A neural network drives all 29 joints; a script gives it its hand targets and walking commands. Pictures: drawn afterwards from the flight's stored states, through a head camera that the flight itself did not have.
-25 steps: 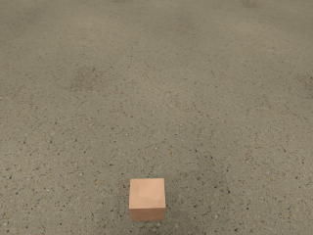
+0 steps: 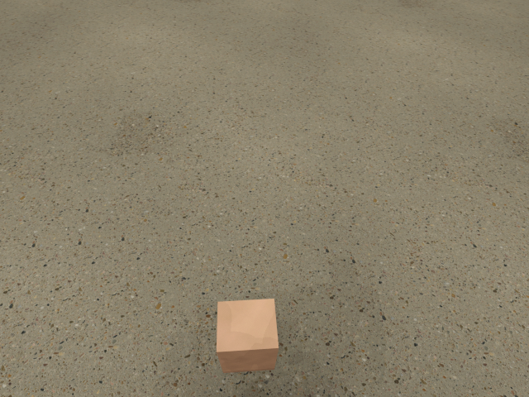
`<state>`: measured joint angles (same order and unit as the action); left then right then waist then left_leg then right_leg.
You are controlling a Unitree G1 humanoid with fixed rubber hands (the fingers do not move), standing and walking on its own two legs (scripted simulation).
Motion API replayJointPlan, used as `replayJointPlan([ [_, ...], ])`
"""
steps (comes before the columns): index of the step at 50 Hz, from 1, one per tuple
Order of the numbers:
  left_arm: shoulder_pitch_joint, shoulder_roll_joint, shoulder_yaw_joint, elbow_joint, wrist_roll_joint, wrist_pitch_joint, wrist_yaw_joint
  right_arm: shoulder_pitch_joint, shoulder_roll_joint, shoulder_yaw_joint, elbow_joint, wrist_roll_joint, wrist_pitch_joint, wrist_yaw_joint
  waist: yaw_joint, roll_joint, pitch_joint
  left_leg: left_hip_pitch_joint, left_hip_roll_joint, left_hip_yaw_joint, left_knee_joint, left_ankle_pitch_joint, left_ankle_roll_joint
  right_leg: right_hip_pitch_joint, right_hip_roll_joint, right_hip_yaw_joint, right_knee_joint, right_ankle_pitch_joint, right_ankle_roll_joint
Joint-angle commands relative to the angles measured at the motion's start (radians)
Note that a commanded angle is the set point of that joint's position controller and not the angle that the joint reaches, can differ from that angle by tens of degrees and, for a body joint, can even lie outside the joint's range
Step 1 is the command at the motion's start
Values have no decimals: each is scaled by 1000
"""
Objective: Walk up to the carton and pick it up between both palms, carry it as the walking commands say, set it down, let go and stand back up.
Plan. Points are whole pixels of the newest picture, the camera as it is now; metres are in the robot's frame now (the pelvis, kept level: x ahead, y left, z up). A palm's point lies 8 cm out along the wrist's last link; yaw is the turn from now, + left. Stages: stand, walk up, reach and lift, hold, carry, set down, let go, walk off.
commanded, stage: walk up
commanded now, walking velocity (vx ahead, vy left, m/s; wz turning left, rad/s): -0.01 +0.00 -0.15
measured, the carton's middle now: (247, 337) +0.40 +0.04 -0.64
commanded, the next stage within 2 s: stand in 0.98 s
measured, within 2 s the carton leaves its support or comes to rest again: neither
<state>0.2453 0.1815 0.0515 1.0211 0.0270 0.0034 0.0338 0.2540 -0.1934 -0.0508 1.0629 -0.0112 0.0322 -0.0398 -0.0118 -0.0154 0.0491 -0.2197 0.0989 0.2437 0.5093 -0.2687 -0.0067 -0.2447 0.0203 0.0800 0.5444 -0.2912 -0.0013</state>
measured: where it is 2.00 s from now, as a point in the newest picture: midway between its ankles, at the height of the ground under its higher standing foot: outside the picture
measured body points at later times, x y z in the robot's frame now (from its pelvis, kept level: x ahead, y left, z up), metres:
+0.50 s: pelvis +0.00 +0.00 +0.00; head +0.02 +0.00 +0.45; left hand +0.05 +0.25 -0.15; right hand +0.01 -0.26 -0.15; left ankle +0.00 +0.12 -0.74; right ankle +0.00 -0.12 -0.74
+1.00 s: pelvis +0.00 +0.00 +0.00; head +0.02 +0.00 +0.45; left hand +0.06 +0.25 -0.15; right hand +0.00 -0.25 -0.15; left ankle +0.00 +0.12 -0.74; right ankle +0.00 -0.12 -0.74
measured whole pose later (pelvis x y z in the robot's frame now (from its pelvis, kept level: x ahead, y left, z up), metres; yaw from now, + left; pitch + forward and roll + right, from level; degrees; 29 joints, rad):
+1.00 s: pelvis +0.00 +0.00 +0.00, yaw -2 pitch +0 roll +1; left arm 0.23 0.20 0.04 0.98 0.03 0.01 0.03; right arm 0.25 -0.21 -0.06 1.04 0.00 0.05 -0.03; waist -0.02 -0.01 0.05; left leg -0.23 0.10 0.25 0.53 -0.28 0.00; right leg -0.27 0.03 0.11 0.56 -0.29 0.00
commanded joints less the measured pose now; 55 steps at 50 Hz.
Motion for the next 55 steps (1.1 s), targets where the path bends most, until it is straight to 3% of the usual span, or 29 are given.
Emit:
replayJointPlan([
  [1,47,94,16,-30,1,-6,3,57,-103,-18,-22,1,-2,-2,-1,1,-9,121,89,-144,-89,11,28,-137,-89,81,-89,234,-44],
  [38,26,114,12,-73,3,-3,-3,48,-130,-30,-47,8,12,4,-9,8,-17,123,98,-151,-81,-42,47,-168,-69,90,-57,241,-53],
  [47,21,122,11,-73,2,-6,-2,55,-118,-25,-39,9,12,8,-12,-20,-18,137,73,-143,-62,-21,39,-170,-90,126,-101,244,-60],
  [55,27,101,5,-67,3,-4,-3,56,-129,-29,-35,12,8,7,-11,28,-16,118,107,-163,-115,-47,52,-148,-58,64,-49,239,-46],
])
